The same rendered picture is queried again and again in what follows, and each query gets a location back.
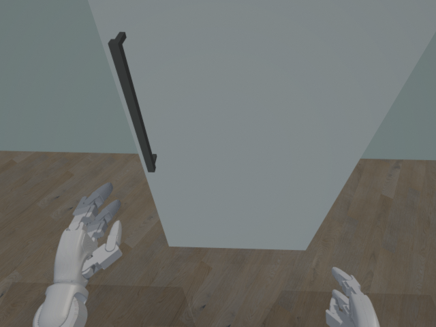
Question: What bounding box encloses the fridge door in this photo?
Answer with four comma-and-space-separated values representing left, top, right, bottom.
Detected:
88, 0, 436, 250

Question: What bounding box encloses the robot right hand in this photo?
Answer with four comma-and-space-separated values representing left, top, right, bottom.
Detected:
326, 267, 380, 327

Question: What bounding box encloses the robot left forearm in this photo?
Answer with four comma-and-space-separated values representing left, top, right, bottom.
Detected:
33, 282, 89, 327

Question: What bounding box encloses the robot left hand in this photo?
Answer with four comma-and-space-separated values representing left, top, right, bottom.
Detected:
54, 183, 122, 287

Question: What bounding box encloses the handle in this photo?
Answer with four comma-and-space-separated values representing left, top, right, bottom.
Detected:
108, 32, 157, 172

